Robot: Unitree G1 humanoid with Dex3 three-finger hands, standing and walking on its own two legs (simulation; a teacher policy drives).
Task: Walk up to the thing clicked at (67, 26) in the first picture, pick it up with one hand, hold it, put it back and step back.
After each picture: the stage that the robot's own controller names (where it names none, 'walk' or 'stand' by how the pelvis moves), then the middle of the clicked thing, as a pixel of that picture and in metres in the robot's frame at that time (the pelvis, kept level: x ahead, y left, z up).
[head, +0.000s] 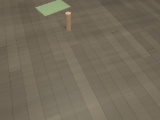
stand; (68, 21) +1.74 +0.11 -0.65
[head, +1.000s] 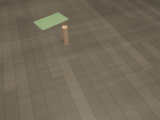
walk; (65, 35) +1.60 +0.24 -0.65
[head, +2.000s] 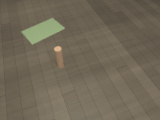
walk; (59, 57) +1.04 +0.26 -0.65
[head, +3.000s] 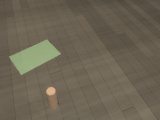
walk; (52, 99) +0.62 +0.23 -0.64
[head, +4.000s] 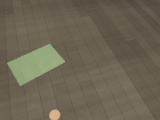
stand; out of the picture +0.41 +0.14 -0.62
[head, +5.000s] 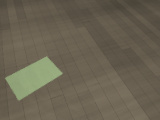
stand; out of the picture +0.38 +0.15 -0.66
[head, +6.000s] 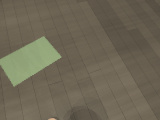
walk; out of the picture +0.27 +0.14 -0.63
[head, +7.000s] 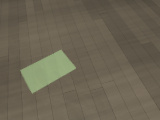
stand; out of the picture +0.34 +0.15 -0.64
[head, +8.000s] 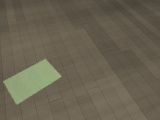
stand; out of the picture +0.34 +0.17 -0.65
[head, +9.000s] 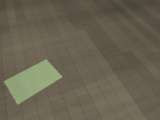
stand; out of the picture +0.35 +0.15 -0.66
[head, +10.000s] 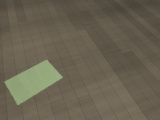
stand; out of the picture +0.34 +0.15 -0.66
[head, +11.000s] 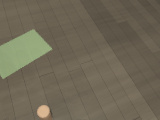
go down; (45, 116) +0.36 +0.17 -0.57
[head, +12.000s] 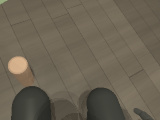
go down; (23, 73) +0.41 +0.23 -0.28
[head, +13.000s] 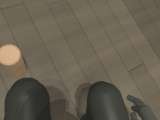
close in; (15, 64) +0.40 +0.24 -0.23
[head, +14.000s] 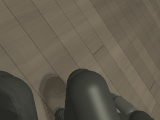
close; out of the picture +0.36 +0.28 -0.15
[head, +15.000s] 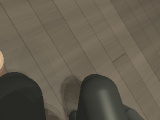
lift; out of the picture +0.32 +0.25 -0.10
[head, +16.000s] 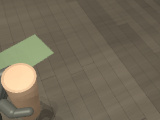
lift; (26, 97) +0.29 +0.16 +0.05
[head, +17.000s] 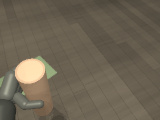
hold; (38, 92) +0.31 +0.13 +0.06
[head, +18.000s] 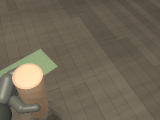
hold; (34, 95) +0.30 +0.15 +0.04
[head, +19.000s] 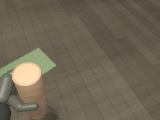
crouch; (32, 95) +0.30 +0.15 +0.02
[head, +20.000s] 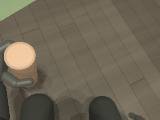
crouch; (25, 69) +0.37 +0.18 -0.06
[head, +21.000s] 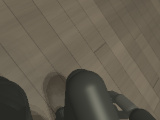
lower; out of the picture +0.35 +0.27 -0.17
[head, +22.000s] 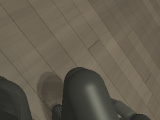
lower; out of the picture +0.38 +0.28 -0.16
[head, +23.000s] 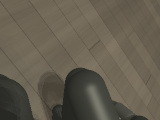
lower; out of the picture +0.38 +0.28 -0.16
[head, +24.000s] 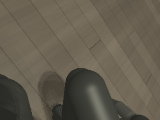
lower; out of the picture +0.37 +0.28 -0.17
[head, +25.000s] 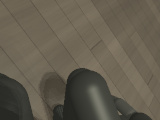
loosen; out of the picture +0.36 +0.29 -0.16
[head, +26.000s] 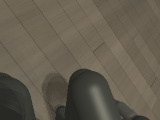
withdraw; out of the picture +0.36 +0.29 -0.16
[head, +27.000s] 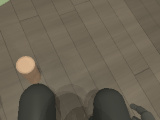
walk; (30, 72) +0.40 +0.23 -0.30
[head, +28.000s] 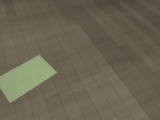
stand; out of the picture +0.33 +0.16 -0.59
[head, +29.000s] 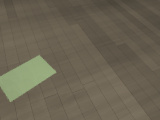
stand; out of the picture +0.35 +0.18 -0.60
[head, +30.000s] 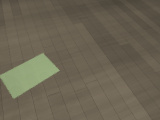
stand; out of the picture +0.35 +0.17 -0.60
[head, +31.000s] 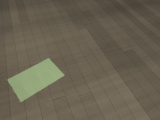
stand; out of the picture +0.36 +0.15 -0.65
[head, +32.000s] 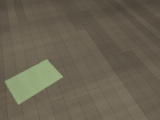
stand; out of the picture +0.33 +0.15 -0.66
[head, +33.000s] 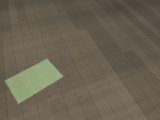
walk; out of the picture +0.33 +0.16 -0.66
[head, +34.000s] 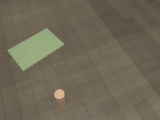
walk; (61, 100) +0.49 +0.14 -0.63
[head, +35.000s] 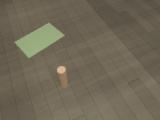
walk; (63, 77) +0.73 +0.17 -0.64
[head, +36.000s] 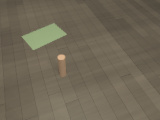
stand; (62, 66) +0.96 +0.16 -0.64
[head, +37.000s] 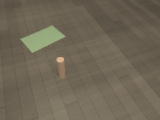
stand; (61, 68) +0.97 +0.16 -0.66
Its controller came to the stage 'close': yes
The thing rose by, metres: 0.68
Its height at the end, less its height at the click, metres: +0.00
